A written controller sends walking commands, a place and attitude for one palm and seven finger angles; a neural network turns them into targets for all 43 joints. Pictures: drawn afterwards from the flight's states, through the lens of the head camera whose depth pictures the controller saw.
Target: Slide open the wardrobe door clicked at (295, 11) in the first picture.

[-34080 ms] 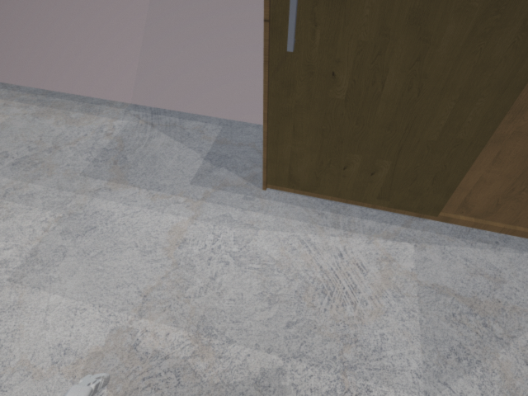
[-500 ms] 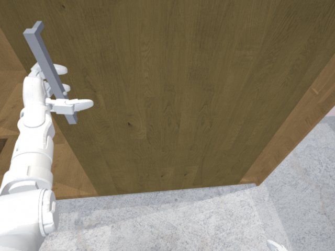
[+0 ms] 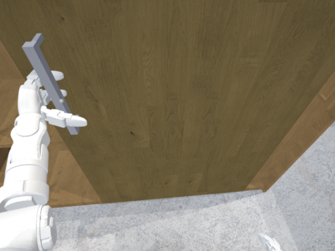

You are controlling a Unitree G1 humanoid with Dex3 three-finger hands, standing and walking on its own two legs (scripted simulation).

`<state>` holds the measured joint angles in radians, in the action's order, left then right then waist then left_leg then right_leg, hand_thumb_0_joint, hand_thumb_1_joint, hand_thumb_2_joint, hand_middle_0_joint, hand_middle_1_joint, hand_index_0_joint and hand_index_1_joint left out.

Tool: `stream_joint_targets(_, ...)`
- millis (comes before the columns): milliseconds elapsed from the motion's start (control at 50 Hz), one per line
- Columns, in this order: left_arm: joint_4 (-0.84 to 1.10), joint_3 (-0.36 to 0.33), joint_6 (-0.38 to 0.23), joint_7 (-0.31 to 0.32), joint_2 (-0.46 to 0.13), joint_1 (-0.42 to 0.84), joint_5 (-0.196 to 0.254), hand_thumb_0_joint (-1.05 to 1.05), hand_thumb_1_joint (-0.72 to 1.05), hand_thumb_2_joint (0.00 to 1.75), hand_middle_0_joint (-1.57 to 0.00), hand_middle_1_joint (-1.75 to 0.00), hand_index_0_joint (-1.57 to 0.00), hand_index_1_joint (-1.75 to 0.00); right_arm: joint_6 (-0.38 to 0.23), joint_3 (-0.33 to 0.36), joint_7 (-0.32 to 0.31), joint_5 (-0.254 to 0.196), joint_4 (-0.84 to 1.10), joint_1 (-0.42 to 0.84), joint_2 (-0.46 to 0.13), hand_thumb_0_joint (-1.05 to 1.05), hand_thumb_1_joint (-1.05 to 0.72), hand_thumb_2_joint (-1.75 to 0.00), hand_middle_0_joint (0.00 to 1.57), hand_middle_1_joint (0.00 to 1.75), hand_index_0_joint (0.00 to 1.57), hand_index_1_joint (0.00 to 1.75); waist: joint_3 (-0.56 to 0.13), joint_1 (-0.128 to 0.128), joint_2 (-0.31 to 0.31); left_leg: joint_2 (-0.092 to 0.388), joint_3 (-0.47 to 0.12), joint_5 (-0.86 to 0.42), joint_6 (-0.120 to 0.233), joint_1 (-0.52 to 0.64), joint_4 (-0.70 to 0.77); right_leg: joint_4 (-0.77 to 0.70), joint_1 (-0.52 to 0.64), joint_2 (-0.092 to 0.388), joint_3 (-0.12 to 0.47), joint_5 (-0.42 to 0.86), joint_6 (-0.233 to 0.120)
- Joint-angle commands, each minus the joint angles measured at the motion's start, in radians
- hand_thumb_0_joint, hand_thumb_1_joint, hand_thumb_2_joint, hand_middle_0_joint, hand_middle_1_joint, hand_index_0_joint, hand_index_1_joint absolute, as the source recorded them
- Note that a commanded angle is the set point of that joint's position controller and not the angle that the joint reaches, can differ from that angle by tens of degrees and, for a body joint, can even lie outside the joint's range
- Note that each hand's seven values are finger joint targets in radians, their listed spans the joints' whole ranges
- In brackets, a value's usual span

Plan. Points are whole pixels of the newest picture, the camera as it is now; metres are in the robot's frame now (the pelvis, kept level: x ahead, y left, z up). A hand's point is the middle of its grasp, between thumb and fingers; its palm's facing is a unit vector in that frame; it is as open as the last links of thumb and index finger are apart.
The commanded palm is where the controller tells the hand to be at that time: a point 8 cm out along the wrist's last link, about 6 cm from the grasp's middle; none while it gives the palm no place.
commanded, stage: slip the hand off the handle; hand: left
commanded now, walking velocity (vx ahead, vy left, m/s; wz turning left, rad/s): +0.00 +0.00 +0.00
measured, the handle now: (59, 91) +0.45 +0.29 +0.14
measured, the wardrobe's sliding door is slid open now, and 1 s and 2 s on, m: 0.67 0.67 0.67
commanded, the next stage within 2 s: draw the hand back to the body in 1.10 s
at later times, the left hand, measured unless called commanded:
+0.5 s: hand (22, 107) +0.39 +0.35 +0.15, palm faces +0.38 -0.90 -0.19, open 14.6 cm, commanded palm +0.33 +0.37 +0.16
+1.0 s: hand out of the picture +0.28 +0.34 +0.15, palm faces +0.42 -0.89 -0.17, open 14.7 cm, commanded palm +0.24 +0.37 +0.16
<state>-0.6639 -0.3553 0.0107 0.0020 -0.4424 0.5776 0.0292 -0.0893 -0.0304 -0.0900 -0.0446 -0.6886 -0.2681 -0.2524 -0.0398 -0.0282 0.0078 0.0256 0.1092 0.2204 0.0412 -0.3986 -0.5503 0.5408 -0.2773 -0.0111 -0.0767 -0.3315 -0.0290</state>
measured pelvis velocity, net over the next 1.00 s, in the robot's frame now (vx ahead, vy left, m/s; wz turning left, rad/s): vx -0.01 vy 0.01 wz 0.03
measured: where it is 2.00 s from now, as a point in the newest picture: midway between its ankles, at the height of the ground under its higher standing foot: outside the picture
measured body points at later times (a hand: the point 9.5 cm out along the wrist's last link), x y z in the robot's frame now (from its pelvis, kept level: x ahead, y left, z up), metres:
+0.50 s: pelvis -0.01 +0.00 +0.00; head +0.02 +0.01 +0.45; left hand +0.36 +0.39 +0.16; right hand +0.09 -0.27 -0.11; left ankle +0.04 +0.10 -0.73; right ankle -0.03 -0.10 -0.73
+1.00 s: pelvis -0.01 +0.01 +0.00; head -0.03 +0.01 +0.45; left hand +0.25 +0.38 +0.16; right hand +0.18 -0.21 -0.07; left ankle +0.04 +0.10 -0.73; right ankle -0.03 -0.10 -0.73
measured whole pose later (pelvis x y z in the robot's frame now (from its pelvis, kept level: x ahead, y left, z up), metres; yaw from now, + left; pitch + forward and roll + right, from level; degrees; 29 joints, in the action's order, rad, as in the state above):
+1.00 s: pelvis -0.01 +0.01 +0.00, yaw +2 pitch +0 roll -1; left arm -0.22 -0.42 0.11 -0.10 -0.45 0.17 0.16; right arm -0.13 -0.05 -0.13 -0.07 -0.64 -0.20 -0.25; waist -0.05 0.05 0.03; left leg 0.00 0.08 0.20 0.06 -0.35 -0.55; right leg 0.52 -0.21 0.00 -0.10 -0.32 -0.01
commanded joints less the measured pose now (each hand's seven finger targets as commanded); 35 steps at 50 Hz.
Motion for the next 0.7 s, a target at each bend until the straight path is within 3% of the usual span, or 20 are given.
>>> stream_joint_targets(0, 0.227, -0.156, -0.05, 0.029, -0.428, 0.371, -0.009, 0.0, -0.55, 0.2, -0.25, -1.15, -0.25, -1.15, -0.026, 0.06, -0.023, 0.0, 0.123, -0.005, -0.159, 0.0, -0.9, -0.9, 0.2, 0.3, 0.2, 0.3, -0.3, 0.037, 0.045, -0.002, -0.092, -0.265, 0.02, 0.264, 0.024, -0.068, -0.012, 0.006, 0.06, 0.333, 0.01)
stream_joint_targets(40, 0.247, -0.145, -0.049, 0.018, -0.405, 0.336, -0.006, 0.0, -0.55, 0.2, -0.25, -1.15, -0.25, -1.15, -0.025, 0.06, -0.02, 0.0, 0.138, -0.003, -0.152, 0.0, -0.9, -0.9, 0.2, 0.3, 0.2, 0.3, -0.321, 0.041, 0.065, -0.004, -0.09, -0.292, 0.019, 0.28, 0.021, -0.063, -0.009, 0.002, 0.058, 0.354, 0.009)
stream_joint_targets(140, 0.221, -0.124, -0.051, -0.049, -0.413, 0.346, 0.015, 0.0, -0.55, 0.2, -0.25, -1.15, -0.25, -1.15, -0.02, 0.062, -0.027, -0.008, 0.134, -0.016, -0.165, 0.0, -0.9, -0.9, 0.2, 0.3, 0.2, 0.3, -0.286, 0.006, 0.058, -0.004, -0.087, -0.262, 0.023, 0.267, 0.013, -0.075, -0.041, -0.002, 0.062, 0.345, 0.016)
stream_joint_targets(160, 0.187, -0.11, -0.05, -0.067, -0.412, 0.365, 0.018, 0.0, -0.55, 0.2, -0.25, -1.15, -0.25, -1.15, -0.02, 0.06, -0.032, -0.011, 0.126, -0.019, -0.169, 0.0, -0.9, -0.9, 0.2, 0.3, 0.2, 0.3, -0.251, -0.009, 0.041, -0.002, -0.091, -0.239, 0.023, 0.26, 0.015, -0.083, -0.065, -0.002, 0.06, 0.324, 0.017)
stream_joint_targets(220, 0.207, -0.112, -0.076, -0.104, -0.439, 0.422, 0.028, 0.0, -0.55, 0.2, -0.25, -1.15, -0.25, -1.15, -0.024, 0.063, -0.038, -0.011, 0.118, -0.032, -0.175, 0.0, -0.9, -0.9, 0.2, 0.3, 0.2, 0.3, -0.278, -0.014, 0.086, -0.005, -0.104, -0.227, 0.025, 0.286, 0.008, -0.086, -0.085, -0.006, 0.063, 0.295, 0.012)
stream_joint_targets(240, 0.191, -0.089, -0.081, -0.115, -0.419, 0.426, 0.032, 0.0, -0.55, 0.2, -0.25, -1.15, -0.25, -1.15, -0.025, 0.062, -0.041, -0.013, 0.116, -0.031, -0.174, 0.0, -0.9, -0.9, 0.2, 0.3, 0.2, 0.3, -0.27, -0.021, 0.096, -0.005, -0.106, -0.22, 0.024, 0.291, 0.007, -0.087, -0.101, -0.006, 0.062, 0.28, 0.012)
stream_joint_targets(280, 0.153, -0.098, -0.096, -0.131, -0.436, 0.447, 0.041, 0.0, -0.55, 0.2, -0.25, -1.15, -0.25, -1.15, -0.028, 0.063, -0.044, -0.012, 0.099, -0.042, -0.179, 0.0, -0.9, -0.9, 0.2, 0.3, 0.2, 0.3, -0.261, -0.028, 0.09, -0.002, -0.119, -0.19, 0.021, 0.292, 0.006, -0.091, -0.132, -0.008, 0.059, 0.238, 0.012)
stream_joint_targets(300, 0.146, -0.113, -0.108, -0.137, -0.454, 0.441, 0.048, 0.0, -0.55, 0.2, -0.25, -1.15, -0.25, -1.15, -0.03, 0.062, -0.046, -0.012, 0.098, -0.048, -0.183, 0.0, -0.9, -0.9, 0.2, 0.3, 0.2, 0.3, -0.259, -0.022, 0.077, -0.004, -0.119, -0.189, 0.024, 0.277, 0.002, -0.092, -0.117, -0.006, 0.059, 0.24, 0.009)
stream_joint_targets(320, 0.141, -0.122, -0.112, -0.143, -0.472, 0.446, 0.049, 0.0, -0.55, 0.2, -0.25, -1.15, -0.25, -1.15, -0.031, 0.061, -0.045, -0.011, 0.097, -0.048, -0.185, 0.0, -0.9, -0.9, 0.2, 0.3, 0.2, 0.3, -0.28, -0.019, 0.102, -0.006, -0.119, -0.179, 0.024, 0.278, 0.004, -0.09, -0.118, -0.006, 0.065, 0.233, 0.01)
stream_joint_targets(380, 0.048, -0.165, -0.116, -0.158, -0.528, 0.422, 0.046, 0.0, -0.55, 0.2, -0.25, -1.15, -0.25, -1.15, -0.029, 0.059, -0.045, -0.011, 0.09, -0.06, -0.192, 0.0, -0.9, -0.9, 0.2, 0.3, 0.2, 0.3, -0.259, -0.012, 0.06, -0.007, -0.123, -0.151, 0.023, 0.229, 0.005, -0.084, -0.122, -0.005, 0.061, 0.208, 0.013)
stream_joint_targets(420, 0.098, -0.161, -0.127, -0.165, -0.515, 0.362, 0.049, 0.0, -0.55, 0.2, -0.25, -1.15, -0.25, -1.15, -0.03, 0.06, -0.04, -0.011, 0.113, -0.053, -0.187, 0.0, -0.9, -0.9, 0.2, 0.3, 0.2, 0.3, -0.311, 0.017, 0.102, -0.01, -0.119, -0.181, 0.023, 0.243, 0.002, -0.071, -0.09, -0.006, 0.061, 0.233, 0.007)
stream_joint_targets(440, 0.124, -0.136, -0.127, -0.167, -0.479, 0.336, 0.051, 0.0, -0.55, 0.2, -0.25, -1.15, -0.25, -1.15, -0.032, 0.061, -0.035, -0.011, 0.125, -0.045, -0.183, 0.0, -0.9, -0.9, 0.2, 0.3, 0.2, 0.3, -0.321, 0.02, 0.123, -0.008, -0.123, -0.189, 0.021, 0.266, 0.002, -0.067, -0.102, -0.009, 0.056, 0.228, 0.005)
stream_joint_targets(480, 0.193, -0.137, -0.133, -0.163, -0.46, 0.281, 0.057, 0.0, -0.55, 0.2, -0.25, -1.15, -0.25, -1.15, -0.033, 0.066, -0.029, -0.01, 0.141, -0.039, -0.181, 0.0, -0.9, -0.9, 0.2, 0.3, 0.2, 0.3, -0.334, 0.031, 0.158, 0.002, -0.139, -0.226, 0.016, 0.311, 0.002, -0.06, -0.121, -0.016, 0.045, 0.224, -0.001)
stream_joint_targets(520, 0.278, -0.174, -0.139, -0.153, -0.464, 0.2, 0.082, 0.0, -0.55, 0.2, -0.25, -1.15, -0.25, -1.15, -0.035, 0.07, -0.026, -0.01, 0.155, -0.029, -0.182, 0.0, -0.9, -0.9, 0.2, 0.3, 0.2, 0.3, -0.357, 0.044, 0.13, 0.007, -0.142, -0.26, 0.018, 0.326, 0.003, -0.059, -0.097, -0.022, 0.042, 0.246, 0.0)
stream_joint_targets(540, 0.312, -0.162, -0.133, -0.149, -0.424, 0.158, 0.098, 0.0, -0.55, 0.2, -0.25, -1.15, -0.25, -1.15, -0.037, 0.069, -0.022, -0.011, 0.166, -0.018, -0.176, 0.0, -0.9, -0.9, 0.2, 0.3, 0.2, 0.3, -0.341, 0.047, 0.108, 0.01, -0.143, -0.259, 0.018, 0.325, 0.009, -0.06, -0.096, -0.024, 0.036, 0.244, 0.002)
stream_joint_targets(600, 0.377, -0.228, -0.102, -0.124, -0.452, 0.039, 0.122, 0.0, -0.55, 0.2, -0.25, -1.15, -0.25, -1.15, -0.041, 0.066, -0.023, -0.016, 0.18, 0.01, -0.175, 0.0, -0.9, -0.9, 0.2, 0.3, 0.2, 0.3, -0.288, 0.074, 0.067, 0.01, -0.135, -0.227, 0.019, 0.274, 0.027, -0.069, -0.064, -0.022, 0.034, 0.23, 0.004)
stream_joint_targets(640, 0.421, -0.235, -0.066, -0.107, -0.435, 0.013, 0.121, 0.0, -0.55, 0.2, -0.25, -1.15, -0.25, -1.15, -0.046, 0.064, -0.023, -0.017, 0.188, 0.028, -0.169, 0.0, -0.9, -0.9, 0.2, 0.3, 0.2, 0.3, -0.265, 0.074, 0.053, 0.011, -0.136, -0.203, 0.018, 0.266, 0.046, -0.071, -0.068, -0.022, 0.031, 0.216, 0.007)
stream_joint_targets(680, 0.504, -0.214, -0.036, -0.092, -0.416, 0.019, 0.108, 0.0, -0.55, 0.2, -0.25, -1.15, -0.25, -1.15, -0.049, 0.058, -0.025, -0.018, 0.199, 0.053, -0.161, 0.0, -0.9, -0.9, 0.2, 0.3, 0.2, 0.3, -0.243, 0.067, 0.104, 0.014, -0.144, -0.177, 0.012, 0.277, 0.059, -0.071, -0.089, -0.02, 0.028, 0.184, 0.007)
